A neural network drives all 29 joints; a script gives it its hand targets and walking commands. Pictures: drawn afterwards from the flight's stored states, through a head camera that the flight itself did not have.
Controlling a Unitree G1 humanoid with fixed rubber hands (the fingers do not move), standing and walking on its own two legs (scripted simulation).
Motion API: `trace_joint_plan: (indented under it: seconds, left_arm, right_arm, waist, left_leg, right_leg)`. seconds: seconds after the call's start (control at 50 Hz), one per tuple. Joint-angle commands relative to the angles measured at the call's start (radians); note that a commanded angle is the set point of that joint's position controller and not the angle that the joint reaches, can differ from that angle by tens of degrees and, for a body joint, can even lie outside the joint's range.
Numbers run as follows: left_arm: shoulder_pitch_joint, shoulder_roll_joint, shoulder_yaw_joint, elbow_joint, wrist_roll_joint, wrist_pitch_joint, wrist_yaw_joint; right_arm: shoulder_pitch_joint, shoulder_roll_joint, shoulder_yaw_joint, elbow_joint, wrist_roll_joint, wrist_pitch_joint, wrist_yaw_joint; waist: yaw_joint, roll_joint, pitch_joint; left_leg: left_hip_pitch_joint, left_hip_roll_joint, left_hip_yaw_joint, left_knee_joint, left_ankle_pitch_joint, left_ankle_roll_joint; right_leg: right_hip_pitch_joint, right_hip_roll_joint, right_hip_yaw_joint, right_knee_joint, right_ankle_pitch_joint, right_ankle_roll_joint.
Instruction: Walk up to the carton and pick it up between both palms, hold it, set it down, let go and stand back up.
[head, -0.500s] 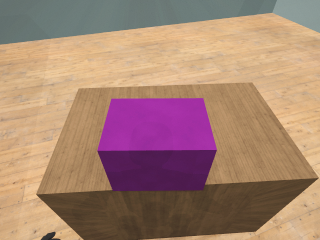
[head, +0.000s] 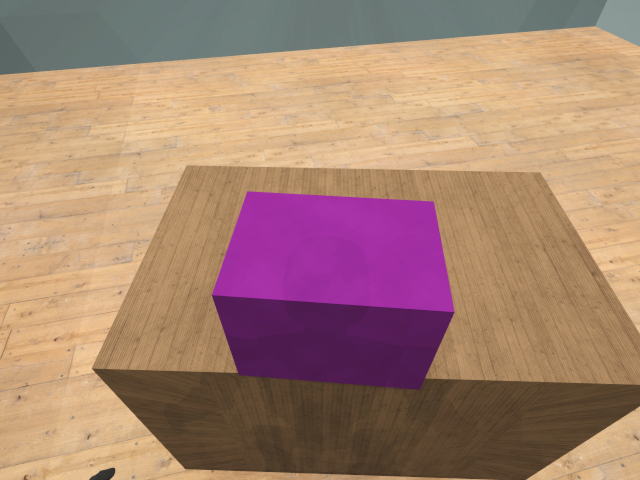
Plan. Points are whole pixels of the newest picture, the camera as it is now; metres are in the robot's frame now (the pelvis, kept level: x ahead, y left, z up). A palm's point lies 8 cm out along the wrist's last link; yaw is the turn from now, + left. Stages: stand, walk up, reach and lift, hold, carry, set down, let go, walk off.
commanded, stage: walk up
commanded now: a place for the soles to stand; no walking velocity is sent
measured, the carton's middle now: (333, 290) +0.43 +0.00 -0.03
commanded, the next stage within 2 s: reach and lift in 0.04 s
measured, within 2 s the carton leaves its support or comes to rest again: neither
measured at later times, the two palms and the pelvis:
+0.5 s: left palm (119, 471) +0.18 +0.27 -0.08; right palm out of the picture +0.13 -0.29 -0.09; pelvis +0.00 -0.01 -0.01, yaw -3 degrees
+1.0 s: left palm (122, 461) +0.18 +0.26 -0.06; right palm out of the picture +0.14 -0.24 -0.07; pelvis +0.01 +0.00 +0.00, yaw -5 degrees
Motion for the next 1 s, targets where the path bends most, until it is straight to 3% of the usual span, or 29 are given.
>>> trace_joint_plan:
  seconds: [0.0,0.02,0.04,0.06,0.08,0.12,0.18,0.22,0.24,0.26,0.28,0.32,0.38,0.4,0.46,0.5,0.52,0.58,0.62,0.64,0.7,0.72,0.74,0.76,0.78,0.82,0.86,0.92,0.98]
  left_arm:
    - [-0.041,0.202,0.04,-0.06,-0.002,-0.018,0.006]
    - [-0.062,0.225,0.048,-0.073,0.004,-0.017,0.003]
    - [-0.41,0.215,0.031,-0.391,-0.063,0.14,0.016]
    - [-0.327,0.2,0.029,-0.441,-0.055,0.232,0.029]
    - [-0.275,0.181,0.025,-0.494,-0.042,0.289,0.03]
    - [-0.218,0.205,0.077,-0.554,-0.013,0.362,0.027]
    - [-0.056,0.143,0.105,-0.618,0.046,0.437,0.031]
    - [-0.023,0.143,0.103,-0.651,0.068,0.462,0.024]
    - [0.011,0.131,0.12,-0.658,0.067,0.459,0.023]
    - [-0.007,0.132,0.131,-0.661,0.084,0.456,0.019]
    - [0.016,0.106,0.146,-0.635,0.096,0.453,0.021]
    - [0.032,0.119,0.162,-0.649,0.114,0.44,0.01]
    - [-0.025,0.106,0.158,-0.671,0.081,0.41,0.01]
    - [-0.074,0.094,0.14,-0.7,0.059,0.398,0.018]
    - [-0.051,0.101,0.115,-0.726,0.042,0.382,0.026]
    - [-0.014,0.118,0.153,-0.739,0.039,0.348,0.027]
    - [-0.052,0.085,0.126,-0.751,0.03,0.338,0.027]
    - [-0.013,0.067,0.135,-0.78,0.021,0.284,0.032]
    - [0.076,0.066,0.132,-0.713,0.018,0.262,0.024]
    - [0.045,0.082,0.134,-0.714,0.009,0.246,0.015]
    - [0.069,0.064,0.136,-0.725,-0.003,0.19,0.016]
    - [0.078,0.08,0.151,-0.672,0.003,0.171,0.016]
    - [0.068,0.065,0.139,-0.704,-0.01,0.15,0.017]
    - [0.077,0.021,0.129,-0.675,-0.018,0.135,0.016]
    - [0.061,0.046,0.119,-0.725,-0.042,0.111,0.012]
    - [0.063,0.048,0.099,-0.677,-0.059,0.077,0.021]
    - [0.11,0.013,0.092,-0.657,-0.052,0.018,0.034]
    - [0.119,0.026,0.088,-0.585,-0.068,-0.028,0.017]
    - [0.12,0.032,0.092,-0.611,-0.071,-0.076,0.024]
  right_arm:
    - [-0.036,-0.196,-0.042,-0.051,-0.013,-0.013,-0.004]
    - [0.0,-0.203,-0.047,-0.053,-0.005,-0.011,-0.008]
    - [-0.358,-0.071,-0.196,-0.134,-0.141,-0.154,-0.001]
    - [-0.302,-0.068,-0.18,-0.134,-0.117,-0.168,0.023]
    - [-0.249,-0.103,-0.195,-0.111,-0.12,-0.168,0.041]
    - [-0.217,-0.097,-0.166,-0.213,-0.088,-0.151,0.044]
    - [-0.076,-0.139,-0.124,-0.144,-0.013,-0.118,0.065]
    - [-0.058,-0.161,-0.136,-0.176,-0.02,-0.118,0.073]
    - [-0.061,-0.158,-0.128,-0.213,0.001,-0.117,0.066]
    - [-0.088,-0.129,-0.121,-0.23,-0.021,-0.124,0.058]
    - [-0.069,-0.137,-0.114,-0.193,-0.011,-0.135,0.06]
    - [-0.08,-0.129,-0.09,-0.278,0.019,-0.145,0.057]
    - [-0.078,-0.083,-0.092,-0.347,-0.011,-0.148,0.047]
    - [-0.064,-0.057,-0.082,-0.348,-0.007,-0.142,0.048]
    - [-0.073,-0.033,-0.109,-0.393,-0.013,-0.123,0.054]
    - [-0.023,-0.015,-0.08,-0.447,0.016,-0.121,0.061]
    - [-0.053,-0.035,-0.113,-0.41,-0.005,-0.129,0.064]
    - [0.015,-0.021,-0.109,-0.436,0.006,-0.15,0.062]
    - [0.027,-0.013,-0.083,-0.486,0.004,-0.169,0.061]
    - [0.057,0.031,-0.065,-0.485,0.005,-0.164,0.047]
    - [0.05,0.03,-0.086,-0.518,0.003,-0.192,0.046]
    - [0.053,0.031,-0.083,-0.499,0.006,-0.193,0.04]
    - [0.054,0.049,-0.108,-0.498,-0.014,-0.208,0.035]
    - [0.055,0.036,-0.124,-0.476,-0.016,-0.219,0.029]
    - [0.065,0.05,-0.103,-0.516,-0.019,-0.229,0.029]
    - [0.064,0.032,-0.096,-0.488,0.008,-0.243,0.033]
    - [0.051,0.042,-0.111,-0.489,0.026,-0.278,0.038]
    - [0.05,0.049,-0.075,-0.478,0.058,-0.301,0.039]
    - [0.027,0.019,-0.067,-0.453,0.076,-0.321,0.039]
  waist:
    - [0.015,0.0,-0.059]
    - [0.003,-0.053,-0.082]
    - [-0.087,-0.064,-0.062]
    - [-0.048,-0.073,-0.017]
    - [-0.052,-0.047,-0.044]
    - [-0.01,-0.044,-0.067]
    - [-0.011,0.042,-0.157]
    - [-0.028,0.032,-0.151]
    - [0.019,0.026,-0.163]
    - [0.003,-0.018,-0.144]
    - [0.027,-0.006,-0.109]
    - [0.024,-0.013,-0.088]
    - [0.035,-0.062,-0.006]
    - [0.001,-0.024,-0.015]
    - [-0.003,0.009,0.008]
    - [0.021,0.04,-0.025]
    - [-0.005,0.025,-0.011]
    - [0.001,0.042,-0.059]
    - [0.015,0.006,-0.034]
    - [-0.009,-0.029,-0.055]
    - [0.008,0.006,-0.044]
    - [0.035,-0.041,-0.026]
    - [0.017,-0.024,-0.031]
    - [0.034,-0.038,-0.008]
    - [0.007,-0.068,-0.042]
    - [0.005,-0.025,-0.039]
    - [0.034,0.011,-0.062]
    - [0.033,-0.044,-0.044]
    - [0.067,-0.005,-0.052]
  left_leg:
    - [-0.098,0.09,-0.067,-0.075,0.137,0.063]
    - [-0.108,0.09,-0.056,-0.057,0.172,0.058]
    - [-0.231,0.019,0.211,0.022,-0.156,-0.029]
    - [-0.283,0.026,0.202,0.055,-0.18,-0.006]
    - [-0.289,0.037,0.204,0.058,-0.205,-0.002]
    - [-0.283,0.025,0.229,0.115,-0.12,0.004]
    - [-0.203,0.042,0.197,0.123,0.099,-0.042]
    - [-0.148,0.051,0.171,0.142,0.178,-0.041]
    - [-0.125,0.035,0.178,0.119,0.181,-0.04]
    - [-0.128,0.03,0.17,0.127,0.212,-0.03]
    - [-0.113,0.033,0.171,0.133,0.246,-0.038]
    - [-0.101,0.005,0.179,0.11,0.213,-0.029]
    - [-0.118,-0.008,0.216,0.05,0.07,-0.006]
    - [-0.141,0.001,0.202,0.049,0.059,-0.017]
    - [-0.135,-0.001,0.214,-0.004,-0.039,-0.006]
    - [-0.122,-0.001,0.219,-0.007,0.034,-0.005]
    - [-0.124,0.01,0.216,-0.02,0.037,-0.006]
    - [-0.065,0.007,0.208,-0.021,0.117,-0.016]
    - [-0.037,-0.002,0.202,-0.015,0.11,-0.009]
    - [-0.07,-0.008,0.223,-0.023,0.062,0.002]
    - [-0.049,-0.004,0.211,-0.057,0.104,-0.011]
    - [-0.061,-0.008,0.221,-0.056,0.073,-0.001]
    - [-0.066,-0.007,0.222,-0.054,0.101,-0.005]
    - [-0.03,-0.009,0.22,-0.07,0.114,0.002]
    - [-0.045,-0.004,0.216,-0.044,0.149,-0.009]
    - [-0.077,0.013,0.216,-0.061,0.128,-0.011]
    - [-0.028,0.012,0.203,-0.058,0.17,-0.033]
    - [-0.038,0.01,0.202,-0.065,0.111,-0.01]
    - [-0.048,0.0,0.213,-0.06,0.217,-0.035]
  right_leg:
    - [0.067,-0.13,0.116,-0.089,-0.05,-0.058]
    - [0.112,-0.142,0.113,-0.084,-0.057,-0.057]
    - [0.017,0.035,0.014,0.056,-0.21,-0.007]
    - [0.067,0.014,0.034,0.101,-0.196,-0.017]
    - [0.064,0.015,0.016,0.128,-0.186,-0.023]
    - [0.066,0.013,0.048,0.143,-0.116,-0.01]
    - [0.153,0.039,0.019,0.154,0.05,-0.03]
    - [0.127,0.055,0.012,0.157,0.061,-0.023]
    - [0.145,0.045,0.019,0.124,0.108,-0.024]
    - [0.148,0.047,0.026,0.141,0.152,-0.016]
    - [0.143,0.047,0.025,0.131,0.155,-0.02]
    - [0.172,0.043,0.036,0.109,0.219,-0.004]
    - [0.111,0.041,0.046,0.04,0.061,0.012]
    - [0.089,0.036,0.053,0.058,0.055,0.002]
    - [0.065,0.042,0.054,0.027,-0.073,0.001]
    - [0.131,0.035,0.068,0.034,-0.007,0.015]
    - [0.081,0.043,0.06,0.01,-0.014,0.002]
    - [0.084,0.045,0.06,0.001,0.039,-0.005]
    - [0.111,0.058,0.061,-0.008,0.056,0.007]
    - [0.124,0.049,0.071,-0.017,0.04,0.019]
    - [0.136,0.061,0.069,-0.024,0.041,0.011]
    - [0.135,0.056,0.079,-0.031,0.014,0.015]
    - [0.094,0.056,0.076,-0.035,0.025,0.016]
    - [0.1,0.056,0.07,-0.053,0.033,0.014]
    - [0.099,0.066,0.066,-0.044,0.058,0.016]
    - [0.116,0.062,0.073,-0.033,0.032,0.006]
    - [0.137,0.071,0.073,-0.029,0.051,-0.01]
    - [0.156,0.067,0.083,-0.048,0.014,-0.004]
    - [0.169,0.078,0.078,-0.034,0.086,-0.004]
